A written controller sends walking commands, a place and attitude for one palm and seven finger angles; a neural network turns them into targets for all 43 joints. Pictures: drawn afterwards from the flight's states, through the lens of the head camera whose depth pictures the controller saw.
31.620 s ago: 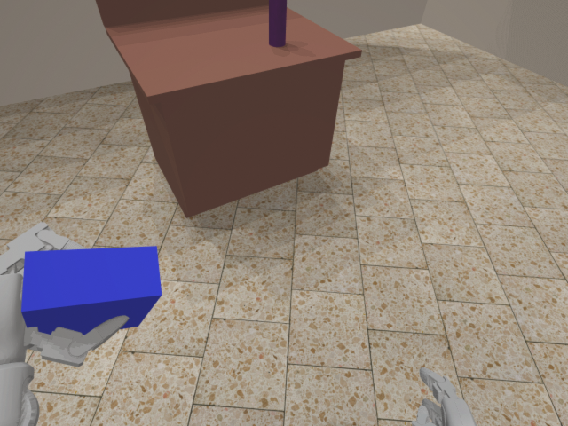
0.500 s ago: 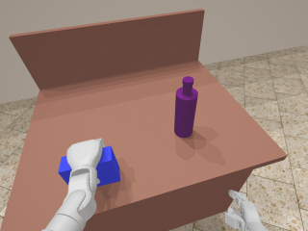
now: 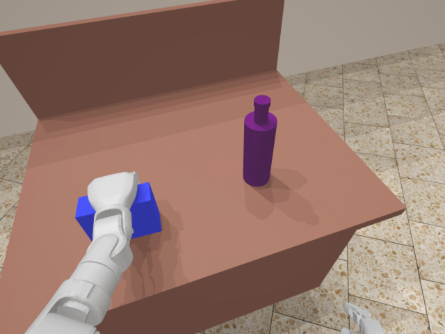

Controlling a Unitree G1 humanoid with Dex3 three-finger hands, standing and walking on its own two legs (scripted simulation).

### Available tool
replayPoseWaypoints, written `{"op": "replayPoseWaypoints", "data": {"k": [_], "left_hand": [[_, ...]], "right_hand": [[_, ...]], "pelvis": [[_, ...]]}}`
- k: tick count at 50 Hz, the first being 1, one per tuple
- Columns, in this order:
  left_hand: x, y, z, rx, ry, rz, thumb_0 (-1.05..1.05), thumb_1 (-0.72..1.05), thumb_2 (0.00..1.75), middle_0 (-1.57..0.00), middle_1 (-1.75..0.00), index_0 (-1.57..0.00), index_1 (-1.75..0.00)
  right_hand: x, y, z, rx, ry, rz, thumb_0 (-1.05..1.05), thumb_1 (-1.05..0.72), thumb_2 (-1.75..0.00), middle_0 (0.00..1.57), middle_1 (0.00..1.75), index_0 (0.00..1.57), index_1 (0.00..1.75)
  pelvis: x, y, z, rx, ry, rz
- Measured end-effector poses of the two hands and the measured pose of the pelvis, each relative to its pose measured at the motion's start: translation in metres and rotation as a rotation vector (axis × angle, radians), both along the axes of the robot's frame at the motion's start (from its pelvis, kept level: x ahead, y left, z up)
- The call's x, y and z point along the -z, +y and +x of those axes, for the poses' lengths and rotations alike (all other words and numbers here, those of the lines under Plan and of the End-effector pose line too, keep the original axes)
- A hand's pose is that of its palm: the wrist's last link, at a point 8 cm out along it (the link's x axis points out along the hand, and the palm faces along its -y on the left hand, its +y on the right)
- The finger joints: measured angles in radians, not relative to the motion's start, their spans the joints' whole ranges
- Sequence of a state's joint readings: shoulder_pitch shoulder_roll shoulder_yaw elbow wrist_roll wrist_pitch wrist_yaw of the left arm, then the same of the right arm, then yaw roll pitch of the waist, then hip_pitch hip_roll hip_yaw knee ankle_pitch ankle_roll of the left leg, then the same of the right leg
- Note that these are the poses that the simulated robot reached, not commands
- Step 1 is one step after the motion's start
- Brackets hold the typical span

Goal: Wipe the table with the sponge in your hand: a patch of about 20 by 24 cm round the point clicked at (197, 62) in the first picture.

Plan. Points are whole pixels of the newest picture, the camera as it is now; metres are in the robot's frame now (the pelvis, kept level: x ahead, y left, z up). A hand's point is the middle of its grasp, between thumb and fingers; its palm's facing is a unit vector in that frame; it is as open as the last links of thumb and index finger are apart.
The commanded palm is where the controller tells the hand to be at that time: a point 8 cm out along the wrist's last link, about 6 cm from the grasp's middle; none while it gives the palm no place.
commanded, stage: wipe forward along the middle lane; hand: left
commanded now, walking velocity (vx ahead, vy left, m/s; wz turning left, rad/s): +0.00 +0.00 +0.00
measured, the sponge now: (124, 220) +0.34 +0.25 -0.02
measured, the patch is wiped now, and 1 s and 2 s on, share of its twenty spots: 1.00 1.00 1.00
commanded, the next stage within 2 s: slide back across to the first lane in 0.96 s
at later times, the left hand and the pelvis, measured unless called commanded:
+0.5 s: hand (122, 186) +0.40 +0.26 +0.02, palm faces -0.10 +0.01 -0.99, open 9.4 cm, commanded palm +0.38 +0.26 +0.05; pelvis -0.01 +0.00 +0.00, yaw -1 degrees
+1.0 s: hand (121, 170) +0.45 +0.28 +0.02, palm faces -0.12 +0.02 -0.99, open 9.4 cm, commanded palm +0.43 +0.27 +0.05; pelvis +0.00 +0.02 -0.01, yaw -1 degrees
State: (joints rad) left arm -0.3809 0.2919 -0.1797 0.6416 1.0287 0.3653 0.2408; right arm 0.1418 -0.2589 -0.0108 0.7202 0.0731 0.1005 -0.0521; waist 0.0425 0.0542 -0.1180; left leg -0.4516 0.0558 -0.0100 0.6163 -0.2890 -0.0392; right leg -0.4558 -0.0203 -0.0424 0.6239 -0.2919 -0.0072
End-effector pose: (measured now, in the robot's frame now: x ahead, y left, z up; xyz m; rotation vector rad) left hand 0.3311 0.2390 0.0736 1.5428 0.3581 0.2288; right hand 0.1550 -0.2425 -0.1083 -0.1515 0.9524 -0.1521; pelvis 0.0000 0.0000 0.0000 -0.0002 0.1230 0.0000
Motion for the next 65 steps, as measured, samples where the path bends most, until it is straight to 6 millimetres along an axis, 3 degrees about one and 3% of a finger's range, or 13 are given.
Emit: {"op": "replayPoseWaypoints", "data": {"k": [13,40,57,65], "left_hand": [[-0.002,0.006,0.028,0.011,0.018,0.019,0.0,-0.49,1.1,-0.8,-1.41,-0.82,-1.41],[-0.002,0.029,0.085,0.006,0.041,0.034,0.01,-0.49,1.11,-0.8,-1.4,-0.82,-1.41],[-0.002,0.039,0.113,-0.009,0.047,0.038,0.01,-0.5,1.11,-0.8,-1.39,-0.82,-1.42],[-0.004,0.052,0.112,-0.019,0.034,0.021,0.0,-0.49,1.11,-0.8,-1.4,-0.81,-1.43]], "right_hand": [[0.008,-0.005,-0.028,0.042,0.059,-0.013,0.01,-0.9,-0.89,0.2,0.3,0.2,0.3],[0.019,-0.008,-0.081,0.115,0.213,-0.038,0.01,-0.9,-0.89,0.2,0.3,0.2,0.3],[0.022,-0.001,-0.101,0.143,0.272,-0.037,0.0,-0.9,-0.89,0.21,0.3,0.21,0.3],[0.019,0.0,-0.105,0.165,0.283,-0.031,0.0,-0.9,-0.89,0.21,0.3,0.21,0.3]], "pelvis": [[0.002,0.0,-0.007,0.004,0.035,-0.001],[0.006,0.012,-0.002,0.017,0.122,-0.014],[0.01,0.019,0.0,0.022,0.165,-0.022],[0.007,0.021,0.007,0.034,0.156,-0.021]]}}
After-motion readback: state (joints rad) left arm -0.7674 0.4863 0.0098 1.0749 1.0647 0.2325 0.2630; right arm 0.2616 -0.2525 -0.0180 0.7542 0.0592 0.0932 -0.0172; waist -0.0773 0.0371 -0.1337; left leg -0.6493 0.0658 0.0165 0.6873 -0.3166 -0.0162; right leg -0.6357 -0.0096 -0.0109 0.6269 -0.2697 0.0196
